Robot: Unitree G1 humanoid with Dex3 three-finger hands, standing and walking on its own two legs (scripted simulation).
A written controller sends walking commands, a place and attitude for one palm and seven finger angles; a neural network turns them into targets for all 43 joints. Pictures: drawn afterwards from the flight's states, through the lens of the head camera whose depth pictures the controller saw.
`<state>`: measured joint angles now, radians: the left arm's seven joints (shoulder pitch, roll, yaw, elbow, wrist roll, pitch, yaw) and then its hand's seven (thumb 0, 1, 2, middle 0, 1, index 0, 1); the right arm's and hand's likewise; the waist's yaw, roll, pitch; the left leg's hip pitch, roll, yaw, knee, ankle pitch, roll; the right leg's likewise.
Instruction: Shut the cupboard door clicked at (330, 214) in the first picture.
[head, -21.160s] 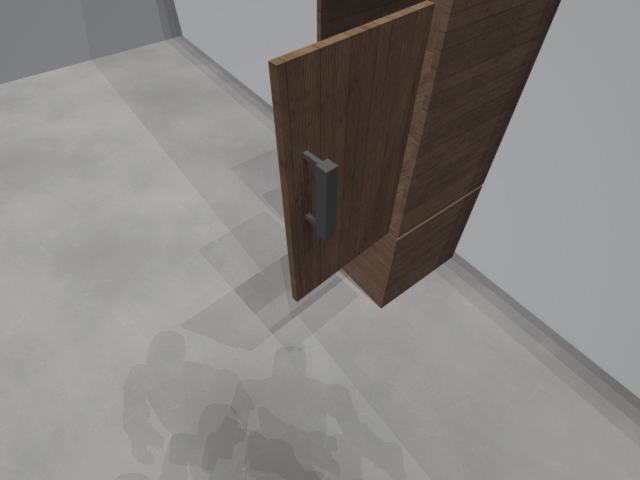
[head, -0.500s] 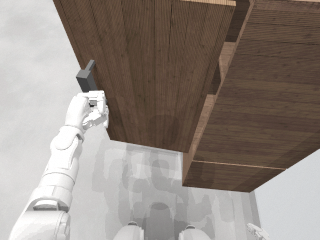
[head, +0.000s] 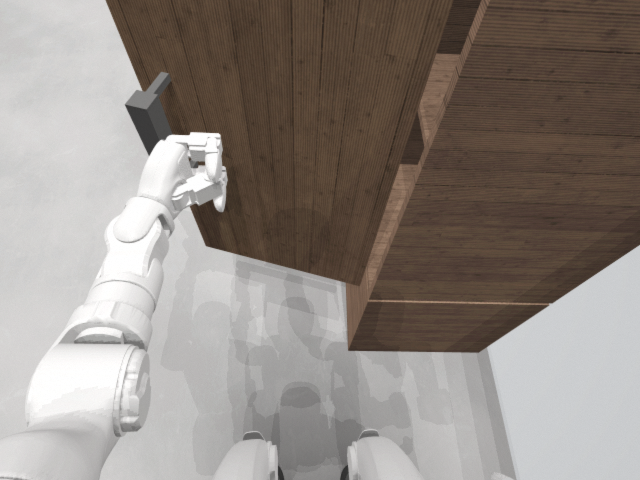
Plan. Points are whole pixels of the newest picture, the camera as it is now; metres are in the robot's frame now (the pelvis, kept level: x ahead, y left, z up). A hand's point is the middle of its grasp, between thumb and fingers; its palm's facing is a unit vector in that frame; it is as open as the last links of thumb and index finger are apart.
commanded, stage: push the door shut along its arc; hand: left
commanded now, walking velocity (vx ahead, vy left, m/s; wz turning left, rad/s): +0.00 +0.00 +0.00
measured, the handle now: (171, 140) +0.54 +0.17 +0.07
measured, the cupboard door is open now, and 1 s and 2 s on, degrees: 75 58 58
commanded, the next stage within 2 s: pull the fist back off the door in 0.68 s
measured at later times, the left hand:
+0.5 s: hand (244, 154) +0.51 +0.07 +0.08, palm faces -0.39 -0.92 -0.03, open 2.8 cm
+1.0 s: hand (264, 130) +0.56 +0.05 +0.07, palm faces +0.07 -1.00 +0.02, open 2.8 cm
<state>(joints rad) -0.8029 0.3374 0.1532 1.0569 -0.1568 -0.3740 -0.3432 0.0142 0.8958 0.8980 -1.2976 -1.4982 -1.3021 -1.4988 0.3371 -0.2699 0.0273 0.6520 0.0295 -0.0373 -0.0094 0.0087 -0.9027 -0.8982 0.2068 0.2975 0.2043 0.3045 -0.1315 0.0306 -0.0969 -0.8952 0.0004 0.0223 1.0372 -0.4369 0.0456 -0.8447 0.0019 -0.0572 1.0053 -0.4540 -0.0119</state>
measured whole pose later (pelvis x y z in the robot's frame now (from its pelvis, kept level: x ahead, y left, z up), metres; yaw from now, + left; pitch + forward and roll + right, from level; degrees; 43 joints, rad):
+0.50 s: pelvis +0.00 -0.01 -0.01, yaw +0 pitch +21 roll -3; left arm -1.03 0.42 0.17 1.18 -0.13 -0.30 -0.43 -0.03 0.86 0.94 -1.30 -1.50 -1.30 -1.50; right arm 0.38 -0.28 0.03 0.67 0.01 -0.02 -0.01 0.01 -0.90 -0.90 0.21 0.30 0.20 0.30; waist -0.18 0.04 -0.10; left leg -1.02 0.02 0.00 1.11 -0.46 0.03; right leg -0.97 0.02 -0.07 1.07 -0.47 -0.03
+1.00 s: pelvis -0.01 -0.01 -0.03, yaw -1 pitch +26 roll -3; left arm -1.15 0.28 0.29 1.20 0.02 -0.33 0.19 -0.01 0.80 0.91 -1.30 -1.50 -1.30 -1.50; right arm 0.42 -0.24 0.01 0.66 -0.09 -0.07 0.09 0.01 -0.90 -0.90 0.21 0.30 0.20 0.30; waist -0.21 0.06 -0.14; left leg -1.17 0.03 0.01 1.19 -0.47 0.03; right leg -1.12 0.03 -0.07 1.14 -0.48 -0.02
